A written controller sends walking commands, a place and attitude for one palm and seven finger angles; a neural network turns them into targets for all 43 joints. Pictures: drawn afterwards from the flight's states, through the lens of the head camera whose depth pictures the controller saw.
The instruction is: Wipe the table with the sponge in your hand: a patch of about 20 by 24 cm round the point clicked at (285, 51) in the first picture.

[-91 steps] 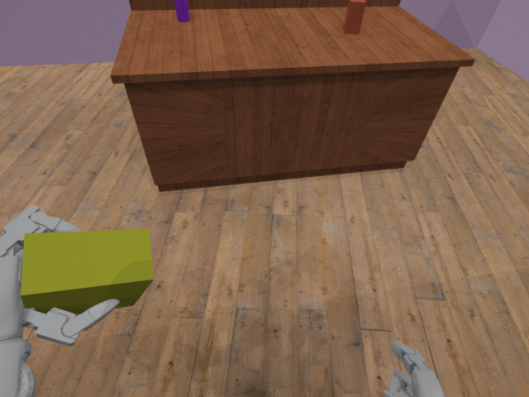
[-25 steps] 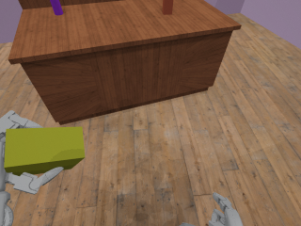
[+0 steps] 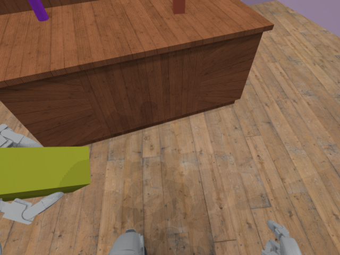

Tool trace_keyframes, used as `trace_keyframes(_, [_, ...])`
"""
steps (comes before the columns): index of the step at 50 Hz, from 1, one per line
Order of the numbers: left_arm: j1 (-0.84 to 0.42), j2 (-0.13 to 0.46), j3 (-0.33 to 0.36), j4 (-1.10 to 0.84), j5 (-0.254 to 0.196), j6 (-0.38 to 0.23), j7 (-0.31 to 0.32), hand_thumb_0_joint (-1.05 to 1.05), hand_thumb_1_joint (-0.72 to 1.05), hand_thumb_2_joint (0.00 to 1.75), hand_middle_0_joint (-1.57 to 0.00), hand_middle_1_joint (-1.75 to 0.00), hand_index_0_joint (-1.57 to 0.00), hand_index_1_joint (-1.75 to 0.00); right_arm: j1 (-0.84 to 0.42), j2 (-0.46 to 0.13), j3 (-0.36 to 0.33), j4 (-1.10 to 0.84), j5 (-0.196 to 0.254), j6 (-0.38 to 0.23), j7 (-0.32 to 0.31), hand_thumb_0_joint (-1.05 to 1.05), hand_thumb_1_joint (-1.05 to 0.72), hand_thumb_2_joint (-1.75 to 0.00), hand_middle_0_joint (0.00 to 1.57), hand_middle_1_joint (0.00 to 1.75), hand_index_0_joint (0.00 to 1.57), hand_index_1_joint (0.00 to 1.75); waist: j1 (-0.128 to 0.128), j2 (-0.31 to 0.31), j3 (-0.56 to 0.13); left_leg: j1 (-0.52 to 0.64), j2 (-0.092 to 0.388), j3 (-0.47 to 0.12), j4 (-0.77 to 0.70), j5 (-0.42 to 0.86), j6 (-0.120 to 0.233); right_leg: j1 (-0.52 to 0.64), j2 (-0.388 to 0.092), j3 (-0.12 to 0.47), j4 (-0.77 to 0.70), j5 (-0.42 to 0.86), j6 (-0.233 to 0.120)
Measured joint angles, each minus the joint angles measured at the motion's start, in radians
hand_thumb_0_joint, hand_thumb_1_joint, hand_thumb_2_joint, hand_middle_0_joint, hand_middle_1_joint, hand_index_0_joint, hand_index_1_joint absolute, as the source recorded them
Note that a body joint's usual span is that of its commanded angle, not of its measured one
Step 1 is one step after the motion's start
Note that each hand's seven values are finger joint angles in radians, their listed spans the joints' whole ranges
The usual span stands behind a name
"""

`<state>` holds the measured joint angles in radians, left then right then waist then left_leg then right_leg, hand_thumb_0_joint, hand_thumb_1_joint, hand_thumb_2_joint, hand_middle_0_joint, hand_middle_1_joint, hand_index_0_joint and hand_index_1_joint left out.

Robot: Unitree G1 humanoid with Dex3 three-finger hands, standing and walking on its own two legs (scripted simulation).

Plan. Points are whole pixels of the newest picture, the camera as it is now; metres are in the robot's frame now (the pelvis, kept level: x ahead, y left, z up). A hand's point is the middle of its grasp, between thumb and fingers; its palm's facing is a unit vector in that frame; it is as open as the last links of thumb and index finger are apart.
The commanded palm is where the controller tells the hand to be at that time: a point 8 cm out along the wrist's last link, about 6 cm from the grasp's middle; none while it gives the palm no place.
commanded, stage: walk to a spot facing it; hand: left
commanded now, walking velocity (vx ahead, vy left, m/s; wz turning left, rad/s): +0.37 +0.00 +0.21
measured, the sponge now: (55, 173) +0.23 +0.20 +0.16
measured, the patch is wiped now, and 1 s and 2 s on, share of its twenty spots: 0.00 0.00 0.00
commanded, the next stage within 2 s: turn to face it in 0.74 s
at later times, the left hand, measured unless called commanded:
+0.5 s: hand (59, 112) +0.34 +0.23 +0.18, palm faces +0.50 -0.72 -0.49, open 10.3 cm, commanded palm +0.30 +0.26 +0.17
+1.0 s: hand (58, 82) +0.43 +0.26 +0.18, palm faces +0.59 -0.68 -0.44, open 10.3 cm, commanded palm +0.36 +0.28 +0.17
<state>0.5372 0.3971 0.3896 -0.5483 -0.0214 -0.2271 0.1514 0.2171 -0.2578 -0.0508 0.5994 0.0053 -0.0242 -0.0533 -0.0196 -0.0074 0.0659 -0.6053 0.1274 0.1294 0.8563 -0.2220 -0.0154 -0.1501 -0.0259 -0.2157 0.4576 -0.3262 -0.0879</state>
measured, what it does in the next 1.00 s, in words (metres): walks ahead: left foot, then right foot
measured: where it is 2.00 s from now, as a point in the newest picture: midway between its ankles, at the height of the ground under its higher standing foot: (194, 249)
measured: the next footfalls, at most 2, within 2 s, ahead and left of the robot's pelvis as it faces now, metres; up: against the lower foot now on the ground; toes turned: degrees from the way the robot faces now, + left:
left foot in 0.16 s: +0.19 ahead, +0.14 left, +0.00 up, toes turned +12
right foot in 0.50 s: +0.25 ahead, -0.17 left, +0.00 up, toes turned -5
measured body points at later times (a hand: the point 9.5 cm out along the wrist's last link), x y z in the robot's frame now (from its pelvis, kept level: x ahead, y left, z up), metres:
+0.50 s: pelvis +0.16 -0.03 -0.01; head +0.19 -0.04 +0.43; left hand +0.31 +0.26 +0.21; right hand +0.33 -0.21 -0.12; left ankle +0.15 +0.13 -0.74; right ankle +0.21 -0.17 -0.74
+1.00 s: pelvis +0.27 -0.03 -0.01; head +0.30 +0.00 +0.43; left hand +0.40 +0.30 +0.20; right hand +0.51 -0.20 -0.09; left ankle +0.31 +0.09 -0.74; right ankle +0.30 -0.16 -0.67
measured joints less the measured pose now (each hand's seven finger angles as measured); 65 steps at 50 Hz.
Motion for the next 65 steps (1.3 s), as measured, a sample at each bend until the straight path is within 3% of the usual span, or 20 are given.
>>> trace_keyframes(6, [-0.032,-0.022,-0.015,-0.002,-0.001,0.015,0.024,-0.01,-0.49,0.99,-0.71,-1.35,-0.71,-1.36,0.038,0.031,0.018,-0.020,0.002,-0.011,-0.011,0.01,-0.91,-0.90,0.20,0.29,0.20,0.30,0.032,-0.042,-0.030,0.177,-0.056,0.085,-0.256,0.013,0.031,0.065,-0.025,0.004,0.072,-0.117,0.029])
trace_keyframes(9, [-0.079,-0.026,-0.014,0.014,-0.004,0.014,0.033,-0.01,-0.49,0.99,-0.71,-1.35,-0.72,-1.36,0.009,0.052,0.025,-0.023,-0.003,-0.021,-0.020,0.01,-0.90,-0.90,0.20,0.29,0.20,0.30,0.031,-0.055,-0.026,0.246,-0.083,0.098,-0.278,0.071,0.066,-0.009,-0.052,0.046,0.348,-0.193,0.062])
trace_keyframes(12, [-0.170,-0.011,-0.026,0.086,-0.001,0.026,0.023,-0.01,-0.49,0.99,-0.71,-1.35,-0.72,-1.36,-0.038,0.097,0.050,-0.008,-0.005,-0.028,-0.010,0.01,-0.91,-0.90,0.20,0.29,0.20,0.30,0.005,-0.057,-0.007,0.250,-0.083,0.068,-0.216,-0.016,0.060,-0.168,-0.019,0.142,0.690,-0.221,0.085])
trace_keyframes(14, [-0.188,-0.004,-0.027,0.092,0.001,0.042,0.011,-0.01,-0.49,0.99,-0.71,-1.35,-0.72,-1.36,-0.053,0.123,0.068,-0.006,-0.001,-0.036,0.002,0.01,-0.91,-0.90,0.20,0.29,0.20,0.30,-0.006,-0.045,-0.002,0.258,-0.072,0.043,-0.230,-0.023,0.055,-0.266,-0.026,0.160,0.760,-0.199,0.095])
trace_keyframes(18, [-0.103,-0.004,-0.006,-0.010,-0.004,0.022,0.003,-0.01,-0.49,0.99,-0.71,-1.35,-0.71,-1.36,-0.041,0.151,0.084,-0.014,0.001,-0.069,0.018,0.01,-0.90,-0.90,0.20,0.30,0.20,0.30,0.006,-0.010,0.008,0.286,-0.036,0.016,-0.281,-0.018,0.029,-0.359,-0.084,0.149,0.592,-0.089,0.109])
trace_keyframes(24, [-0.021,-0.008,0.009,-0.026,-0.005,-0.023,0.002,-0.01,-0.50,0.99,-0.71,-1.36,-0.72,-1.36,0.029,0.131,0.075,0.008,0.005,-0.087,0.008,0.01,-0.90,-0.90,0.21,0.30,0.21,0.30,0.048,0.064,-0.012,0.313,0.010,-0.048,-0.268,-0.073,-0.009,-0.232,-0.083,0.074,0.221,-0.019,0.141])
trace_keyframes(26, [-0.046,-0.013,0.012,0.011,0.003,-0.014,0.007,-0.01,-0.50,1.00,-0.71,-1.36,-0.72,-1.36,0.042,0.116,0.070,0.017,0.009,-0.078,0.000,0.01,-0.90,-0.90,0.21,0.30,0.21,0.30,0.059,0.064,-0.023,0.285,0.012,-0.064,-0.169,-0.155,0.008,-0.182,-0.074,0.063,0.143,0.043,0.126])
trace_keyframes(28, [-0.099,-0.056,-0.022,0.066,0.014,0.007,0.006,-0.01,-0.50,1.00,-0.71,-1.36,-0.72,-1.36,0.023,0.076,0.057,0.056,0.009,-0.061,-0.009,0.01,-0.90,-0.90,0.21,0.30,0.21,0.30,0.053,0.084,-0.013,0.214,-0.012,-0.103,0.057,-0.257,0.019,-0.176,-0.084,0.036,0.208,0.024,0.104])
trace_keyframes(32, [-0.132,-0.111,-0.069,0.124,0.022,0.042,-0.001,-0.01,-0.50,1.00,-0.71,-1.36,-0.72,-1.36,-0.016,0.013,0.032,0.098,0.005,-0.030,-0.016,0.01,-0.90,-0.90,0.21,0.30,0.20,0.30,0.039,0.064,0.008,0.104,-0.058,-0.079,0.337,-0.253,0.005,-0.100,-0.111,0.012,0.176,-0.020,0.108])
trace_keyframes(36, [-0.081,-0.076,-0.062,0.051,0.026,0.036,-0.001,-0.01,-0.50,1.00,-0.71,-1.36,-0.72,-1.36,-0.038,-0.001,0.013,0.044,0.003,-0.019,-0.015,0.01,-0.91,-0.90,0.20,0.29,0.20,0.30,0.002,0.006,0.040,0.090,-0.046,-0.022,0.168,-0.205,0.004,-0.033,-0.126,-0.014,0.107,-0.016,0.112])
trace_keyframes(40, [-0.034,-0.010,-0.017,-0.097,0.013,0.016,0.017,-0.01,-0.50,1.00,-0.71,-1.36,-0.72,-1.36,-0.032,0.001,-0.006,-0.032,0.000,-0.023,-0.015,0.01,-0.91,-0.90,0.20,0.29,0.20,0.30,-0.007,-0.055,0.054,0.152,-0.053,0.037,-0.135,-0.122,0.006,-0.021,-0.149,-0.035,0.137,-0.063,0.129])
trace_keyframes(42, [-0.009,0.011,0.019,-0.164,0.000,0.003,0.034,-0.01,-0.50,1.00,-0.71,-1.36,-0.72,-1.36,-0.035,-0.010,-0.015,-0.071,-0.001,-0.026,-0.018,0.01,-0.91,-0.90,0.20,0.29,0.20,0.30,-0.007,-0.052,0.052,0.209,-0.066,0.044,-0.270,0.068,0.029,-0.075,-0.167,-0.027,0.294,-0.107,0.134])
trace_keyframes(43, [-0.019,0.027,0.035,-0.171,-0.005,-0.007,0.040,-0.01,-0.50,1.00,-0.71,-1.36,-0.72,-1.36,-0.050,0.000,-0.025,-0.074,-0.001,-0.029,-0.021,0.01,-0.91,-0.90,0.20,0.29,0.20,0.30,-0.008,-0.054,0.061,0.196,-0.066,0.041,-0.226,0.092,0.048,-0.123,-0.162,0.016,0.427,-0.173,0.139])
trace_keyframes(45, [-0.061,0.060,0.054,-0.136,-0.003,-0.023,0.039,-0.01,-0.50,1.00,-0.71,-1.36,-0.72,-1.36,-0.079,0.036,-0.024,-0.057,0.004,-0.034,-0.011,0.01,-0.91,-0.90,0.20,0.29,0.20,0.30,-0.006,-0.054,0.072,0.196,-0.062,0.024,-0.166,0.006,0.061,-0.217,-0.106,0.111,0.664,-0.256,0.135])
trace_keyframes(47, [-0.093,0.073,0.060,-0.085,-0.005,-0.017,0.024,-0.01,-0.50,1.00,-0.71,-1.36,-0.71,-1.36,-0.089,0.072,-0.001,-0.040,0.013,-0.034,0.008,0.01,-0.91,-0.90,0.20,0.29,0.20,0.30,-0.005,-0.049,0.061,0.212,-0.057,0.002,-0.182,-0.028,0.055,-0.291,-0.065,0.141,0.763,-0.246,0.137])
trace_keyframes(52, [-0.061,0.019,0.046,-0.060,-0.017,0.019,0.006,-0.01,-0.50,1.00,-0.71,-1.36,-0.71,-1.36,-0.063,0.133,0.061,-0.032,0.011,-0.053,0.036,0.01,-0.90,-0.90,0.20,0.29,0.20,0.30,0.028,-0.024,0.021,0.269,-0.039,-0.010,-0.274,0.005,0.027,-0.346,-0.046,0.132,0.564,-0.089,0.137])
trace_keyframes(59, [-0.060,-0.049,-0.036,0.000,-0.005,0.031,-0.001,-0.01,-0.50,1.00,-0.71,-1.36,-0.71,-1.36,-0.018,0.139,0.108,-0.013,-0.002,-0.099,0.024,0.01,-0.90,-0.90,0.21,0.30,0.21,0.30,0.092,0.036,-0.020,0.301,-0.009,0.000,-0.260,-0.021,-0.018,-0.200,-0.007,0.106,0.230,-0.010,0.147])
trace_keyframes(60, [-0.078,-0.048,-0.035,0.023,-0.001,0.033,-0.001,-0.01,-0.50,1.00,-0.71,-1.36,-0.71,-1.36,-0.020,0.135,0.109,-0.012,-0.002,-0.099,0.023,0.01,-0.90,-0.90,0.21,0.30,0.21,0.30,0.100,0.041,-0.023,0.292,-0.001,0.005,-0.229,-0.037,-0.028,-0.178,0.001,0.107,0.187,0.031,0.132])
trace_keyframes(62, [-0.127,-0.067,-0.047,0.081,0.007,0.042,-0.003,-0.01,-0.50,1.00,-0.71,-1.36,-0.71,-1.36,-0.039,0.114,0.103,0.004,-0.003,-0.092,0.019,0.01,-0.90,-0.90,0.21,0.30,0.21,0.30,0.098,0.074,-0.017,0.259,0.016,-0.017,-0.139,-0.141,-0.028,-0.188,0.028,0.101,0.205,0.053,0.055])
trace_keyframes(65, [-0.183,-0.093,-0.067,0.142,0.004,0.066,-0.005,-0.01,-0.50,1.00,-0.71,-1.36,-0.71,-1.36,-0.066,0.082,0.085,0.035,-0.006,-0.077,0.016,0.01,-0.90,-0.90,0.21,0.30,0.21,0.30,0.086,0.059,-0.012,0.185,-0.045,-0.074,0.097,-0.244,-0.035,-0.203,0.031,0.123,0.193,0.057,0.005])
